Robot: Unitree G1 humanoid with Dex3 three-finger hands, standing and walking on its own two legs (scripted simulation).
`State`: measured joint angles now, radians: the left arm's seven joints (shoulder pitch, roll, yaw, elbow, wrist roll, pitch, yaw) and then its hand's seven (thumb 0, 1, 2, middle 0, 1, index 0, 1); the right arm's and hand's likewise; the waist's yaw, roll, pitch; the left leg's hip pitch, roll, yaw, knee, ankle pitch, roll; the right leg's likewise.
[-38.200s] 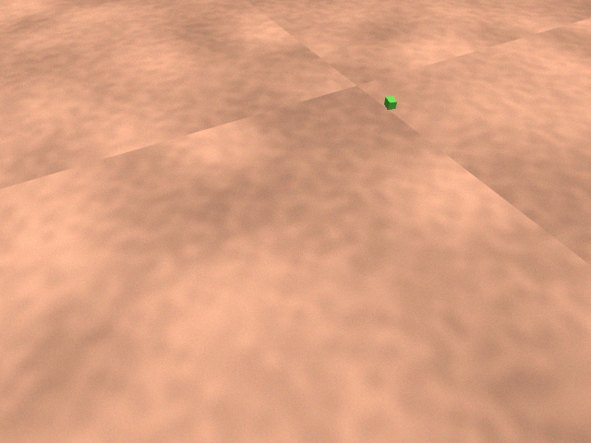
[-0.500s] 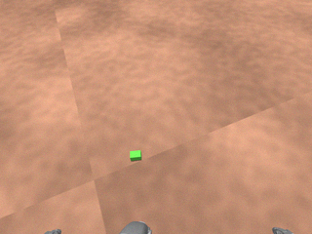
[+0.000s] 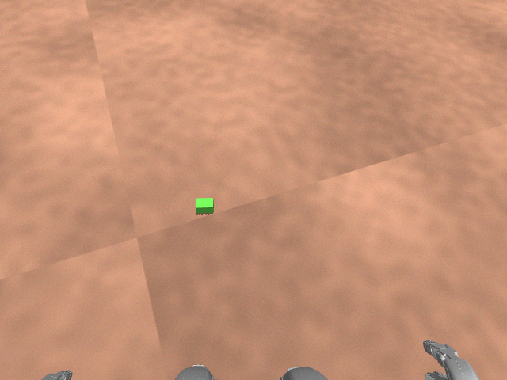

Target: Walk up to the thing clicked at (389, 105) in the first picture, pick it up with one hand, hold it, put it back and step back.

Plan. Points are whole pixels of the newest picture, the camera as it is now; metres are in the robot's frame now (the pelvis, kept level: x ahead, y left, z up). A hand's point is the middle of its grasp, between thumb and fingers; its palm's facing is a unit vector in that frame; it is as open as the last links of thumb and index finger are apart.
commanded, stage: step back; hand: left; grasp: from above
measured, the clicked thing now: (204, 205) +0.83 +0.20 -0.74
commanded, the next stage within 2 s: stand in 1.72 s
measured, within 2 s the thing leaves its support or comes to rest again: neither
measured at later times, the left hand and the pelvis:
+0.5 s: hand out of the picture -0.06 +0.23 -0.14, palm faces +0.07 -0.90 -0.42, open 7.4 cm; pelvis -0.18 -0.05 -0.02, yaw +7 degrees
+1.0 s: hand out of the picture -0.30 +0.19 -0.14, palm faces +0.05 -0.90 -0.44, open 7.4 cm; pelvis -0.30 -0.08 +0.00, yaw +0 degrees
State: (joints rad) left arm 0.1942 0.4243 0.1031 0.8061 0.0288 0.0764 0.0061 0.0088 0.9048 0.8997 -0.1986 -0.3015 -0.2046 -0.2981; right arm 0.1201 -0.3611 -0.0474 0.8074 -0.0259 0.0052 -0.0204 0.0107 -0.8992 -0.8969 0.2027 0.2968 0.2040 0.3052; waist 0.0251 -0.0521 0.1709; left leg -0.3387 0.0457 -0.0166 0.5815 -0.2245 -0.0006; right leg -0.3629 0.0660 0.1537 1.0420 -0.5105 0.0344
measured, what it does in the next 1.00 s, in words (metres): walks backwards: right foot, then left foot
